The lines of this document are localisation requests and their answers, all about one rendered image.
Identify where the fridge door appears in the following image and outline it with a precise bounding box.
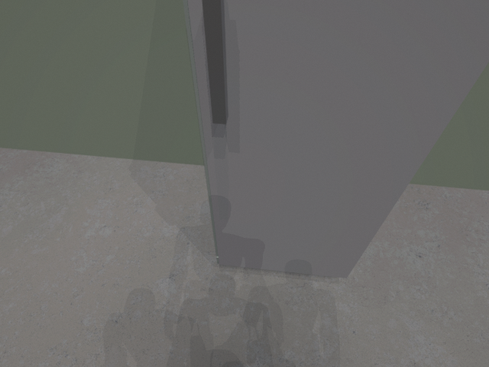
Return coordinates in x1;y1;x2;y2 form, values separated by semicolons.
188;0;489;278

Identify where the handle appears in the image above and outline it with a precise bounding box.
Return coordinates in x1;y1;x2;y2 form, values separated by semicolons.
202;0;228;125

